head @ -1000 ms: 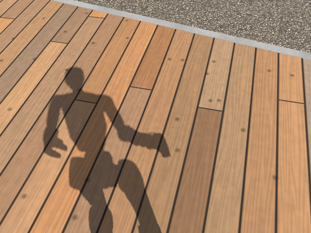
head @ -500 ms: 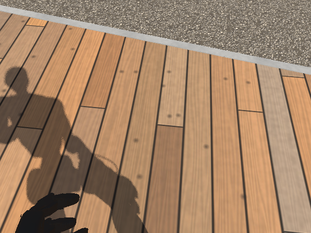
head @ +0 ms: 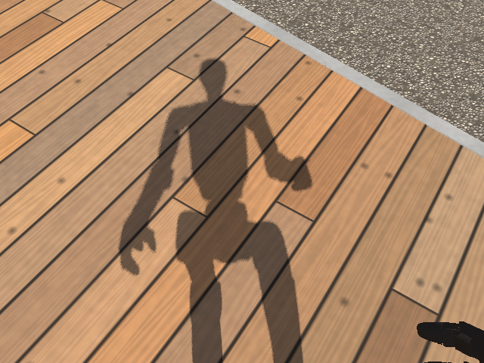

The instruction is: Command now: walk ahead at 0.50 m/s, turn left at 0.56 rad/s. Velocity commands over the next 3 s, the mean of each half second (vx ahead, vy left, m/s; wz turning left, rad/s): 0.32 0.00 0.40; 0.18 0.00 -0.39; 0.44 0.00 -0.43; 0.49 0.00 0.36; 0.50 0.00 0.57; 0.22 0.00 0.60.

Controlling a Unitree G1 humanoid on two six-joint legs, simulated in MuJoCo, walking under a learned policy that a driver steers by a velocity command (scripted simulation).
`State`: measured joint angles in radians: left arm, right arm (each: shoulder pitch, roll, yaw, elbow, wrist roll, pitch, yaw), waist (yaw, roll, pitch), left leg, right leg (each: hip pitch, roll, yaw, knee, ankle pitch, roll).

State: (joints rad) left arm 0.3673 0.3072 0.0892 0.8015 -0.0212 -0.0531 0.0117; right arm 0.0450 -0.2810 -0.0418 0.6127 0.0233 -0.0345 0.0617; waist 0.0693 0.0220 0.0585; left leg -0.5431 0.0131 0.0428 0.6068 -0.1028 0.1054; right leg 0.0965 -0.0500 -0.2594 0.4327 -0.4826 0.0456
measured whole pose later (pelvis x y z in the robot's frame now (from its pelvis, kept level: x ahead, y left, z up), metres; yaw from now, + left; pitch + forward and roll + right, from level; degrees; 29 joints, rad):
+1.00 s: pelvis +0.32 +0.03 +0.03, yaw -3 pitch +1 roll -1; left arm 0.21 0.34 0.09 0.67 -0.02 0.00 0.00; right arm 0.33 -0.28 -0.06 0.75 -0.01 -0.06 -0.03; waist -0.04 -0.04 -0.02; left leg -0.14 0.01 0.01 0.37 -0.25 0.02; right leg -0.62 0.03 0.10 1.05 -0.23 0.03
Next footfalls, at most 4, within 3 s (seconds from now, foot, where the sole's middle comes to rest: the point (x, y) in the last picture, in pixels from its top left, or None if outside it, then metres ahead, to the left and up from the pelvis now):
0.44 right None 0.42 -0.07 -0.75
0.82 left None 0.34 0.14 -0.75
1.32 right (329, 322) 0.56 -0.18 -0.75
1.84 left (288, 208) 0.92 -0.06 -0.75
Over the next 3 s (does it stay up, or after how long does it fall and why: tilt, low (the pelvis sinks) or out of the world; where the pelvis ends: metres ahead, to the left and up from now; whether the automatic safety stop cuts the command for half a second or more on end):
stays up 1.21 -0.09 0.02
